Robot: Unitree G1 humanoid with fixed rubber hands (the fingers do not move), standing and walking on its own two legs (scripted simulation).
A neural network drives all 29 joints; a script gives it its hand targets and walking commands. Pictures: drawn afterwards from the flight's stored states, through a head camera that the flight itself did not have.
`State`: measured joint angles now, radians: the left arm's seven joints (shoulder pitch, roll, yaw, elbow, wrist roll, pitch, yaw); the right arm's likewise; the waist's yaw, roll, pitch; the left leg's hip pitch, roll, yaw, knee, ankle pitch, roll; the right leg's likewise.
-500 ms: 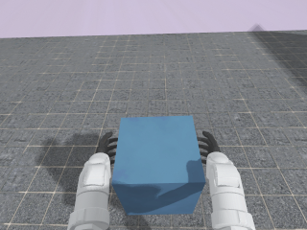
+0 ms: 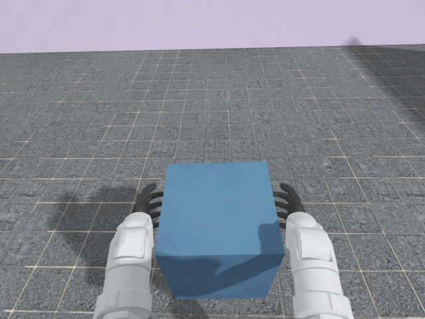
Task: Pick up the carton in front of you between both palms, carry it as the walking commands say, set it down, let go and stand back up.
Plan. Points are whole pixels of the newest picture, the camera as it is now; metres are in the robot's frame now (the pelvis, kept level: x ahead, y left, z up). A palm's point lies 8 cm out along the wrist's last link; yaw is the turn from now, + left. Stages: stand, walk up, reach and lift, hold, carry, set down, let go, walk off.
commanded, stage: hold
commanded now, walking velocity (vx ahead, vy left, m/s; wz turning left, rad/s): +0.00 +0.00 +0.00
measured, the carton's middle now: (218, 233) +0.31 +0.00 -0.04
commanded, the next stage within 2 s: set down in 0.02 s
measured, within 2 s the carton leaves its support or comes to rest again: neither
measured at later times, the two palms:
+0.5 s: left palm (155, 227) +0.34 +0.15 -0.05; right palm (281, 224) +0.35 -0.15 -0.06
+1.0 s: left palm (171, 244) +0.39 +0.14 -0.22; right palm (272, 241) +0.40 -0.16 -0.24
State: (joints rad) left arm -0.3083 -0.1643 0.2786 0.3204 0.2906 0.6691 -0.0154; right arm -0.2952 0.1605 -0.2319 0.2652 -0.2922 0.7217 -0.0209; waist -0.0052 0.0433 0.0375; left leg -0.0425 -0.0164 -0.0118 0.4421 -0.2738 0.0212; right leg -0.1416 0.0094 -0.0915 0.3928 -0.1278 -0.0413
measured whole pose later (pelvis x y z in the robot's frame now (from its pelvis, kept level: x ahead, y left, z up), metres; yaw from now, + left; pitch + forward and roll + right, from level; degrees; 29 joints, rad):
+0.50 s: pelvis -0.03 +0.00 -0.03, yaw +0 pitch +6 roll +1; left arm -0.63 -0.23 0.59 0.56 0.45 0.33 -0.02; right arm -0.65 0.14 -0.50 0.60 -0.45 0.36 0.06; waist 0.00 0.05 0.16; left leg -0.50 -0.04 0.00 0.74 -0.34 0.02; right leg -0.61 0.01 -0.03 0.69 -0.19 -0.04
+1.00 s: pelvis -0.05 +0.00 -0.16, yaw +2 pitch +37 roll +3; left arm -0.80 -0.16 0.54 0.56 0.24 0.24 0.06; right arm -0.85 0.03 -0.43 0.62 -0.29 0.27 0.02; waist -0.01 0.05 -0.10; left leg -1.48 -0.06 0.02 1.36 -0.53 0.01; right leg -1.59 -0.01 -0.02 1.30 -0.35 -0.05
